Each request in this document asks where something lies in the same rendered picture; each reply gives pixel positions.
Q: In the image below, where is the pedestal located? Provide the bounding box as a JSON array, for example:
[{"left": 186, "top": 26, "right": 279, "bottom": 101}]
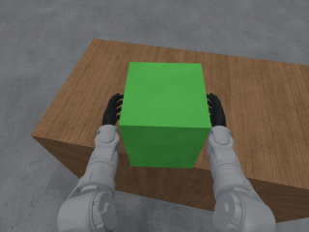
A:
[{"left": 31, "top": 38, "right": 309, "bottom": 223}]

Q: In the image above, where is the right robot forearm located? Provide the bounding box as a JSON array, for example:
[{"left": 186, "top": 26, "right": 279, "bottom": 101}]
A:
[{"left": 207, "top": 126, "right": 276, "bottom": 230}]

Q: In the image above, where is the carton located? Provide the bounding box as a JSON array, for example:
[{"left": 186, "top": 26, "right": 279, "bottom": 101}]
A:
[{"left": 119, "top": 62, "right": 211, "bottom": 169}]

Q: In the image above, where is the robot right upper arm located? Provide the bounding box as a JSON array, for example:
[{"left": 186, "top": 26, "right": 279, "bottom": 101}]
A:
[{"left": 212, "top": 191, "right": 276, "bottom": 232}]

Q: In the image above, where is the robot left upper arm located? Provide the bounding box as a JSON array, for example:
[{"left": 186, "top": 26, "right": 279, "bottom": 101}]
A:
[{"left": 57, "top": 190, "right": 118, "bottom": 232}]

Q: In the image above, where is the left robot hand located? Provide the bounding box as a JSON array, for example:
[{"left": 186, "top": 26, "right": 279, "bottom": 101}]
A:
[{"left": 101, "top": 93, "right": 124, "bottom": 126}]

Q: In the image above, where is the right robot hand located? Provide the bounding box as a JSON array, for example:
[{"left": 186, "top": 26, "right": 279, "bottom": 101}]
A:
[{"left": 206, "top": 93, "right": 227, "bottom": 127}]

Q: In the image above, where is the left robot forearm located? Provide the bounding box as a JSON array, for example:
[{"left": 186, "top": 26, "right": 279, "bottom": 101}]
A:
[{"left": 57, "top": 125, "right": 121, "bottom": 230}]

